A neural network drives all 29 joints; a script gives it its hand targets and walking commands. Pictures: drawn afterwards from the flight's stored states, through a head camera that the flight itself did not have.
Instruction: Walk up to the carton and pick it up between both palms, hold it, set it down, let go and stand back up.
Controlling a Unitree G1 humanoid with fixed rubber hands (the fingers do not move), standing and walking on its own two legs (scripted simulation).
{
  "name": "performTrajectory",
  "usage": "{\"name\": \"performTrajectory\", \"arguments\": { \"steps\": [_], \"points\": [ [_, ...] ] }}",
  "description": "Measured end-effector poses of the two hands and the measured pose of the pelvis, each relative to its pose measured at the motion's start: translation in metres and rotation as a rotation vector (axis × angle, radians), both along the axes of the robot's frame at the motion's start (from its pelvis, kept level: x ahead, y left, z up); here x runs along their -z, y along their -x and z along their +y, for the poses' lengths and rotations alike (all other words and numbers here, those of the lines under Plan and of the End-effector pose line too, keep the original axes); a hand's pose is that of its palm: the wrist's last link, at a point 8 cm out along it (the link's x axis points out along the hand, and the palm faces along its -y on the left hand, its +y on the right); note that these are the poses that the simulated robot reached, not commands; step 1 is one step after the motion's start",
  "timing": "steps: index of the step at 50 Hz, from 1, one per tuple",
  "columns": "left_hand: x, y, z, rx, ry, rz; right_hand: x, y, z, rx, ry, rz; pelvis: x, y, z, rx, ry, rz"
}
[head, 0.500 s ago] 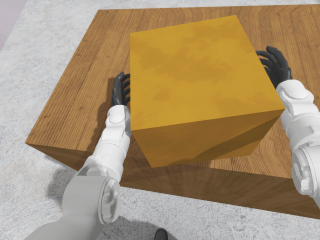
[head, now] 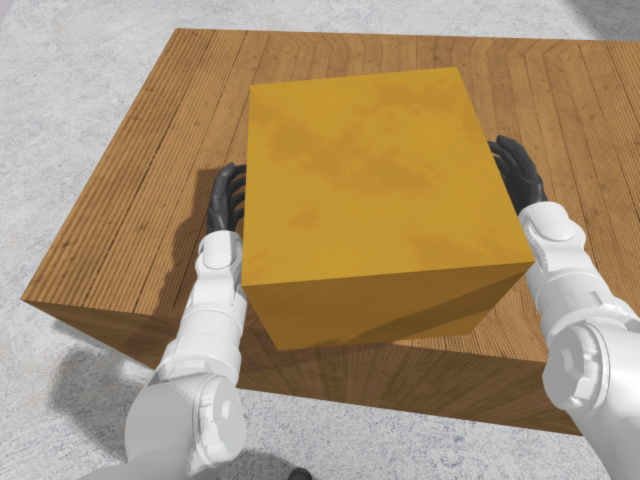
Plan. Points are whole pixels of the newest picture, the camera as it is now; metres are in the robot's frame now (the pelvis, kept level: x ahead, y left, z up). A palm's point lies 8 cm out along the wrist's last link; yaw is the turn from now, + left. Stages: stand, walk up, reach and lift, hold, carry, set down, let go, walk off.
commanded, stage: reach and lift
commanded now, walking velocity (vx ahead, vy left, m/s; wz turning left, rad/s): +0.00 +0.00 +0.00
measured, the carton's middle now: (363, 214) +0.47 +0.05 +0.00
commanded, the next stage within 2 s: none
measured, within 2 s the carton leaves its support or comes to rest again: leaves its support in 0.94 s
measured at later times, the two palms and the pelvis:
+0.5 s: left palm (222, 229) +0.40 +0.22 +0.04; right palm (520, 197) +0.48 -0.15 +0.06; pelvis +0.00 +0.00 +0.00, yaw +1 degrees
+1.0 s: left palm (218, 235) +0.39 +0.22 +0.04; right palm (524, 205) +0.46 -0.15 +0.06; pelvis -0.02 +0.00 +0.00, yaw +2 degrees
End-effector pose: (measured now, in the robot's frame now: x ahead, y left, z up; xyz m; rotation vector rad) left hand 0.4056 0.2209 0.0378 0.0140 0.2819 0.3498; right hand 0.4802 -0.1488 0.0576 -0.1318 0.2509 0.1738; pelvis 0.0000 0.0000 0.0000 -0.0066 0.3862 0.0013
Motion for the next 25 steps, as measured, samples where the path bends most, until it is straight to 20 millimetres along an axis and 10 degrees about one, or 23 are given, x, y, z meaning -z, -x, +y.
{"name": "performTrajectory", "arguments": {
  "steps": [25],
  "points": [
    [-0.0008,0.0058,0.0003,-0.021,-0.006,0.002,0.0019,-0.002,0.0021,-0.022,-0.022,-0.012,0.0024,-0.0013,-0.0046,-0.023,0.004,0.019]
  ]
}}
